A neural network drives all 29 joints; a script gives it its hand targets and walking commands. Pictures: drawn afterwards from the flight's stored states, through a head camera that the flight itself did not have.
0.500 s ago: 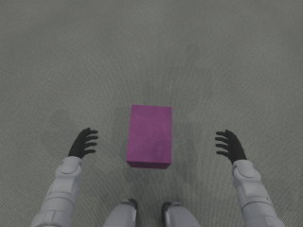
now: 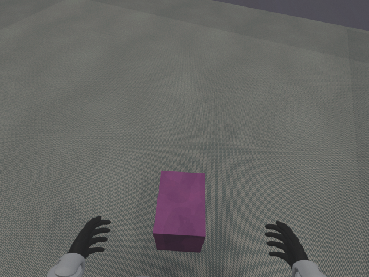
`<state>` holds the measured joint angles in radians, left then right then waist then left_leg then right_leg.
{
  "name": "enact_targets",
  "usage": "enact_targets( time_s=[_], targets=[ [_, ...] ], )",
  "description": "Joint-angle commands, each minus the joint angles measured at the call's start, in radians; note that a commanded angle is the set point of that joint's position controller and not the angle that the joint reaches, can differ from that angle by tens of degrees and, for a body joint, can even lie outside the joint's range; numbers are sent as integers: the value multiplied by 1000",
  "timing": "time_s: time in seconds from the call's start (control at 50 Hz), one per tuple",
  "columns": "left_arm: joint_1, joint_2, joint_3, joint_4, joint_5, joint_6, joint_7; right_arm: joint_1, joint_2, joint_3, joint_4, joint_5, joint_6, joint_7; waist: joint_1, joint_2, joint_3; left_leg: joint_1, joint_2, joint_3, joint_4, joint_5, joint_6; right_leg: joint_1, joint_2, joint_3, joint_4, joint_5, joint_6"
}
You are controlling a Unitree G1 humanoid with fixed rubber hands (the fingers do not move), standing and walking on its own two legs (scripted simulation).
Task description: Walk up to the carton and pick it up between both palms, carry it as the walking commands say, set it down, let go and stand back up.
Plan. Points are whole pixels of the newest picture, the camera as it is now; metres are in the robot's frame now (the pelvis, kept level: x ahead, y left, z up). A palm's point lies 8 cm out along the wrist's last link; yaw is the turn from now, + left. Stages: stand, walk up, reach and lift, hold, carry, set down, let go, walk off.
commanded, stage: let go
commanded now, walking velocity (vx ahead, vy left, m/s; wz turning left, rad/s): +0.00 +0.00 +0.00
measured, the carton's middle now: (180, 212) +0.48 +0.01 -0.63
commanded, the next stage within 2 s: stand in 0.24 s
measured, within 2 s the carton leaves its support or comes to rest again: neither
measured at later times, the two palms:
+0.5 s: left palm (46, 244) +0.18 +0.31 -0.07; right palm (299, 250) +0.18 -0.25 -0.08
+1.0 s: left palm (60, 256) +0.16 +0.27 -0.07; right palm (319, 252) +0.18 -0.30 -0.08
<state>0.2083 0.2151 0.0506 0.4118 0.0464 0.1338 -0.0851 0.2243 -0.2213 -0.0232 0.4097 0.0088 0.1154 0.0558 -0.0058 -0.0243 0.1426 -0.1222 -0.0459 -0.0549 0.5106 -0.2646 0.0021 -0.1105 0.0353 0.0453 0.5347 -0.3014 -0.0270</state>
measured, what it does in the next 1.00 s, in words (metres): stands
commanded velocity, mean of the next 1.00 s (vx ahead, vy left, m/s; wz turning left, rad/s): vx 0.00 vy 0.00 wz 0.00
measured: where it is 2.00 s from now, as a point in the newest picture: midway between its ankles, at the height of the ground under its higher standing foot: outside the picture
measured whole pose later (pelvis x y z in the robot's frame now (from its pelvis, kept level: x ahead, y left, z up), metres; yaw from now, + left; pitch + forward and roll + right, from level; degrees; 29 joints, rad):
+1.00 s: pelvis +0.04 -0.02 +0.00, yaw +0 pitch -2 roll +0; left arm 0.21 0.33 0.04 0.75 0.03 -0.01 0.02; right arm 0.18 -0.33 -0.05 0.76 -0.04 -0.01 -0.02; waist 0.00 0.01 -0.03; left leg -0.15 -0.02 -0.07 0.48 -0.30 -0.01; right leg -0.13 0.06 0.03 0.48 -0.32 -0.05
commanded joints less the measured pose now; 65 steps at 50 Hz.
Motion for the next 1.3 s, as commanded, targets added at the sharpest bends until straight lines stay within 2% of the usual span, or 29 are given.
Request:
enact_targets(
  time_s=[0.0,0.04,0.06,0.1,0.14,0.16,0.18,0.22,0.24,0.28,0.3,0.32,0.36,0.42,0.46,0.52,0.54,0.56,0.64,0.66,0.72,0.74,0.8,0.86,0.88,0.9,0.98,1.1,1.28],
  targets=[
    [-89,87,-15,-112,-30,41,8,-110,-77,-36,-56,10,48,24,7,83,70,105,1,70,-92,-63,-20,-178,-44,-32,-208,-130,-16],
    [-87,83,-8,-140,-37,48,2,-111,-73,-35,-73,4,49,23,2,25,30,121,1,68,-93,-56,-22,-161,-49,-25,-214,-120,-13],
    [-81,73,-12,-166,-19,44,8,-91,-86,-66,-61,-6,60,31,-1,137,4,93,23,62,-124,-37,-16,-98,-8,-49,-160,-42,7],
    [-84,76,6,-178,-17,32,16,-80,-77,-66,-65,-4,49,28,21,126,-45,41,33,43,-125,-7,-13,-13,1,-58,-126,26,12],
    [-61,68,-1,-152,-28,31,23,-116,-95,-80,-85,-15,48,26,12,48,-52,35,30,35,-110,71,-23,-38,6,-56,-130,52,13],
    [-58,63,-13,-181,-32,34,33,-78,-96,-99,-98,-35,47,15,-17,73,-84,79,30,33,-90,106,-25,-62,9,-54,-122,82,16],
    [-52,75,-37,-169,-46,26,40,-79,-94,-83,-90,-25,43,12,-3,120,-105,101,46,8,-81,216,-24,-66,25,-58,-91,111,16],
    [-35,68,-27,-159,-61,45,57,-64,-110,-83,-74,-34,48,-7,-15,14,-157,129,45,3,-56,275,-30,-71,20,-61,-90,127,20],
    [-15,227,42,17,-22,-11,84,-95,-200,-86,39,-40,-14,-40,36,-13,-275,-28,99,-88,-110,27,-34,-58,-7,-36,-9,49,57],
    [-41,220,47,34,-7,-44,99,-102,-226,-105,51,-49,-67,-59,0,32,-200,-72,150,-184,-181,-140,-22,-127,-19,-8,33,-14,48],
    [-5,198,32,30,-6,-55,95,-102,-274,-115,71,-55,-85,-63,3,119,-188,-99,160,-212,-178,-226,-12,-141,-31,11,35,-57,24],
    [-14,194,37,28,-1,-74,95,-108,-244,-112,73,-49,-97,-64,19,81,-107,-128,147,-227,-201,-230,4,-170,-29,12,35,-64,22],
    [14,183,27,64,-2,-105,90,-102,-228,-97,116,-50,-109,-65,20,125,-143,-90,147,-210,-177,-121,9,-184,-36,45,10,-60,18],
    [-13,170,20,95,-10,-126,86,-123,-225,-91,123,-50,-135,-59,30,78,-144,-94,138,-163,-96,197,49,-145,-73,54,-31,114,18],
    [0,227,26,132,-15,-133,91,-79,-238,-92,162,-43,-135,-63,5,81,-194,2,126,-100,-35,532,-3,-127,-77,52,-23,323,9],
    [-2,219,21,152,-17,-142,91,-52,-239,-91,190,-33,-141,-62,3,-20,-256,15,110,-55,22,636,11,-62,-91,48,-11,529,8],
    [20,234,22,171,-22,-138,94,-37,-256,-94,213,-40,-134,-70,7,42,-241,34,107,-50,22,716,2,-70,-90,43,7,584,6],
    [32,257,27,184,-18,-140,100,-54,-237,-87,215,-40,-132,-76,2,-24,-218,59,108,-54,21,735,8,-91,-86,41,-7,635,10],
    [11,261,24,182,-12,-140,104,-53,-258,-88,216,-37,-129,-80,-14,33,-244,51,100,-51,-3,563,15,-68,-101,62,-59,524,10],
    [2,274,38,184,-6,-142,108,-73,-259,-87,220,-42,-134,-84,9,1,-256,54,97,-52,-1,542,16,-64,-95,60,-68,500,18],
    [18,291,37,219,-12,-154,110,-89,-269,-83,240,-35,-128,-79,1,18,-284,60,89,-42,2,437,13,-37,-118,98,-97,499,6],
    [-10,291,37,223,-1,-163,111,-97,-244,-76,237,-34,-125,-78,3,-22,-270,39,93,-32,-16,408,11,-31,-118,99,-95,510,10],
    [-4,286,36,238,-4,-155,117,-76,-265,-72,260,-44,-140,-78,1,-49,-281,22,98,-56,-17,459,23,7,-128,97,-96,575,4],
    [-34,278,33,255,-14,-159,113,-95,-244,-70,273,-45,-137,-80,7,23,-252,-4,98,-43,-11,441,19,8,-135,115,-105,588,-2],
    [-5,283,39,268,-15,-163,114,-79,-269,-75,280,-51,-137,-76,5,29,-266,27,107,-62,-20,413,25,1,-140,126,-112,550,7],
    [-24,290,41,273,-14,-163,110,-82,-237,-61,285,-48,-138,-79,9,-41,-224,1,104,-62,-45,356,20,-11,-127,117,-129,469,6],
    [-18,308,37,307,-18,-169,102,-60,-263,-59,306,-45,-144,-83,3,67,-159,2,107,-96,-61,210,17,-80,-138,166,-176,318,-17],
    [-99,298,34,325,-12,-169,88,-98,-271,-47,318,-48,-148,-80,8,18,-64,-71,102,-97,-98,47,17,-154,-118,169,-247,23,-15],
    [-95,326,33,397,-14,-177,80,-82,-303,-43,387,-43,-158,-70,16,23,-68,-70,108,-118,-115,-2,33,-164,-124,180,-281,-96,-31]
  ],
)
